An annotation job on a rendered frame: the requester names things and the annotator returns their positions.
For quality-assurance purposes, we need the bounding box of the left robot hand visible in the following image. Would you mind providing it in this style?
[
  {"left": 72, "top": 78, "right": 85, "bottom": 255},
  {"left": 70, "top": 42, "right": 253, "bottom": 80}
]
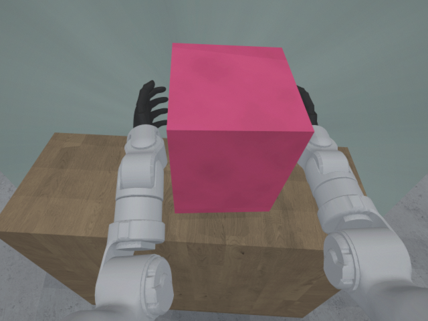
[{"left": 133, "top": 80, "right": 169, "bottom": 128}]

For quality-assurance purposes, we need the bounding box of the left robot forearm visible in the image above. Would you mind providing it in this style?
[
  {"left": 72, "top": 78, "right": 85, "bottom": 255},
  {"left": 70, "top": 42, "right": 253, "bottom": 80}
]
[{"left": 95, "top": 124, "right": 167, "bottom": 302}]

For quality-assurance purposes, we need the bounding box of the carton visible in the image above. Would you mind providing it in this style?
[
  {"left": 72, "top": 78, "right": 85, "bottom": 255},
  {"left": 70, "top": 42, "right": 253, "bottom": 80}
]
[{"left": 167, "top": 43, "right": 314, "bottom": 213}]

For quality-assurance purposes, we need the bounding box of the right robot hand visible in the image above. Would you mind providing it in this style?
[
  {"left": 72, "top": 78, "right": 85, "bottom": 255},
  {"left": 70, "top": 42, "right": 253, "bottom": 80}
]
[{"left": 297, "top": 86, "right": 318, "bottom": 125}]

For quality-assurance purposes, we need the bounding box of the left robot upper arm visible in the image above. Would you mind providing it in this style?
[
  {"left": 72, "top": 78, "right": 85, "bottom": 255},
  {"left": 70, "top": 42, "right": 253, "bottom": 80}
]
[{"left": 60, "top": 254, "right": 174, "bottom": 321}]

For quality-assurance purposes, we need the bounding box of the right robot upper arm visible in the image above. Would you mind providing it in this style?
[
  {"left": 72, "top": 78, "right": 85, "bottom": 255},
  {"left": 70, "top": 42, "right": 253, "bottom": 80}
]
[{"left": 324, "top": 227, "right": 428, "bottom": 321}]

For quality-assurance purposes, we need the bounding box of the pedestal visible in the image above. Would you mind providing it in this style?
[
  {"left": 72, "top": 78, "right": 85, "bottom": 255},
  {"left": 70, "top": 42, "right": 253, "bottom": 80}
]
[{"left": 0, "top": 132, "right": 367, "bottom": 318}]

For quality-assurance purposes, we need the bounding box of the right robot forearm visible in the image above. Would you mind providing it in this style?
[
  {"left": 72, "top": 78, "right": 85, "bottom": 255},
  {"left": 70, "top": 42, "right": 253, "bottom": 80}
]
[{"left": 297, "top": 125, "right": 412, "bottom": 274}]

